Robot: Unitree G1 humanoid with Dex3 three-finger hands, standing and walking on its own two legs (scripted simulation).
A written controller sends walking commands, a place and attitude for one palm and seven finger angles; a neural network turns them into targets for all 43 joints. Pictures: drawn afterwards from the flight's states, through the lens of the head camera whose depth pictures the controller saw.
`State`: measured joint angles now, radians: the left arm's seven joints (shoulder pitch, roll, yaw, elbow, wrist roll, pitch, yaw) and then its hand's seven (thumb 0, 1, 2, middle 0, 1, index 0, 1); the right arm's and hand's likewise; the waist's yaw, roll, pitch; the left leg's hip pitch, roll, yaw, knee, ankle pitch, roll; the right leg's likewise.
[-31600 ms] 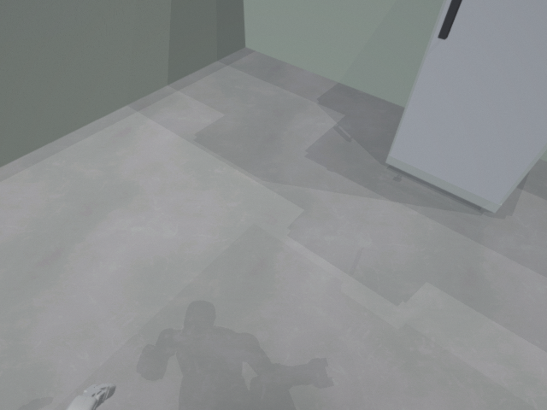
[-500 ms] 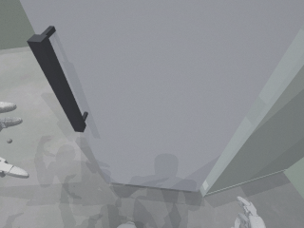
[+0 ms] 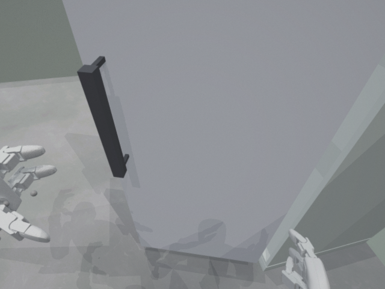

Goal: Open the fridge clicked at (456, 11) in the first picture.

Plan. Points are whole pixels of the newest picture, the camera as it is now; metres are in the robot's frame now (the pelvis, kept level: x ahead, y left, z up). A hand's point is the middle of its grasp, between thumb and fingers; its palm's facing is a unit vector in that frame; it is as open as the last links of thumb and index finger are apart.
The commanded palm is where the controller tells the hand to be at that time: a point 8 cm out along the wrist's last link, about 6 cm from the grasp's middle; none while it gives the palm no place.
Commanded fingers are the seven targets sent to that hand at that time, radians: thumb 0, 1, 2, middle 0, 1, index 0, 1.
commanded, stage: draw the hand back to the body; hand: left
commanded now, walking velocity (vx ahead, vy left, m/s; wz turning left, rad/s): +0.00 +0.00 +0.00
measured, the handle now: (111, 124) +0.41 +0.26 +0.13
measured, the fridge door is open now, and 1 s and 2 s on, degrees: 68 68 68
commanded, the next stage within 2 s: step back with the hand held close in 1.14 s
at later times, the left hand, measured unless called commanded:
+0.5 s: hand (51, 181) +0.23 +0.28 +0.15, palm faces +0.49 -0.78 -0.39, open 11.4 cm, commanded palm +0.17 +0.31 +0.17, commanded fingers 0.00 0.47 0.69 -0.22 -0.56 -0.22 -0.56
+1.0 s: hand (73, 174) +0.24 +0.24 +0.17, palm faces +0.45 -0.80 -0.41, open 7.5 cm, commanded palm +0.19 +0.27 +0.19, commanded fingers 0.00 0.90 0.90 -0.20 -0.30 -0.20 -0.30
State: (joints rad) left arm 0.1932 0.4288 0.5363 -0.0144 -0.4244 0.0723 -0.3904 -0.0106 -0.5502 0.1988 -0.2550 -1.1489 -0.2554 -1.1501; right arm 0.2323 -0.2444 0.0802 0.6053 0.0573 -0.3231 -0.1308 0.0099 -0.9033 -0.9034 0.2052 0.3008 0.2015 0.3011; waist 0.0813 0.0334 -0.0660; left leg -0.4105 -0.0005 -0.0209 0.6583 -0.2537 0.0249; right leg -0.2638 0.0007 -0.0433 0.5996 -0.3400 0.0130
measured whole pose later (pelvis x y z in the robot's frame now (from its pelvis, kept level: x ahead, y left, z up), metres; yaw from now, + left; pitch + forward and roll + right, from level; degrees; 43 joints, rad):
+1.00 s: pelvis +0.05 -0.03 +0.02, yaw -1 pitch -3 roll +0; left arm 0.46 0.36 0.35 -0.37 -0.08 -0.03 0.09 0.01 0.85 0.88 -0.22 -0.32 -0.22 -0.33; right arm 0.17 -0.22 0.03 0.64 -0.01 -0.08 -0.09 0.01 -0.91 -0.90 0.20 0.30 0.20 0.30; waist 0.09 0.04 0.00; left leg -0.14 0.00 0.00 0.43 -0.23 -0.01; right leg -0.03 0.00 -0.02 0.40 -0.32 -0.01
